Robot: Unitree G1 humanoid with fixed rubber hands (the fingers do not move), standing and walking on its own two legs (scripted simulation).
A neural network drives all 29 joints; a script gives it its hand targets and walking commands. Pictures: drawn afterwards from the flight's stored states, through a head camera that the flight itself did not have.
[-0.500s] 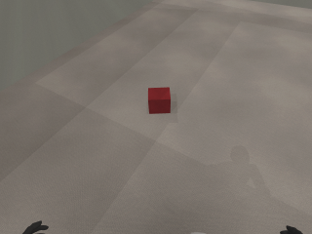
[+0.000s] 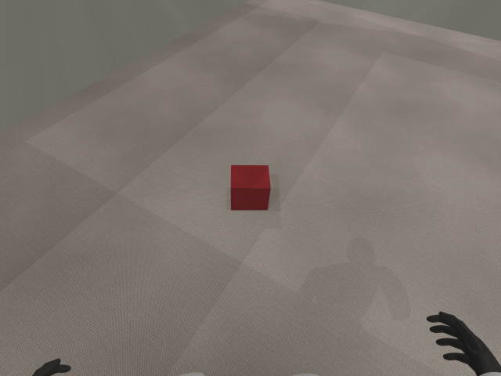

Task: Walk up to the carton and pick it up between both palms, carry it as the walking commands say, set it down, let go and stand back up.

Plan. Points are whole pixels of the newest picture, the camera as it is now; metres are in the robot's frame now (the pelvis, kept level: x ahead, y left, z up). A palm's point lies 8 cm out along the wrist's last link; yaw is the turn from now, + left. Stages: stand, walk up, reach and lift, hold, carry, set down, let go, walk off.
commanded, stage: walk up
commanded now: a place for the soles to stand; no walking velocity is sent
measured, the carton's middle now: (249, 187) +1.06 -0.01 -0.67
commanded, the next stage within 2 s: none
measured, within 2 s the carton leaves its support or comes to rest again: neither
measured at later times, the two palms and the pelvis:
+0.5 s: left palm (68, 269) +0.29 +0.33 -0.02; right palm (422, 254) +0.35 -0.32 -0.05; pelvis +0.21 -0.01 +0.01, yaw -1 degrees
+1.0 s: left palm (127, 153) +0.59 +0.31 -0.03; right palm (408, 210) +0.47 -0.34 -0.06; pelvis +0.42 -0.01 -0.01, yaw -3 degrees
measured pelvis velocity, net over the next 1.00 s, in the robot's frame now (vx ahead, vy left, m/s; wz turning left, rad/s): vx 0.42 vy -0.01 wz -0.04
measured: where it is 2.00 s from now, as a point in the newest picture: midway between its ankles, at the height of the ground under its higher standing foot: (239, 278)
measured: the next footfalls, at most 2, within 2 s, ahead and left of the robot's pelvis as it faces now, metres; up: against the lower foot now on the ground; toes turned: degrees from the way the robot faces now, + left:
right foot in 0.24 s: +0.25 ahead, -0.14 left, +0.00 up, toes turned -4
left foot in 0.60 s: +0.42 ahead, +0.14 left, +0.00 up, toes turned +2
